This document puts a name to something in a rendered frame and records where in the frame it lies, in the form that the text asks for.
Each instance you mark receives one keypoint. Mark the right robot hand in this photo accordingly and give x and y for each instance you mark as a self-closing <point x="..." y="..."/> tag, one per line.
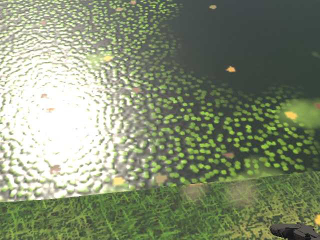
<point x="293" y="231"/>

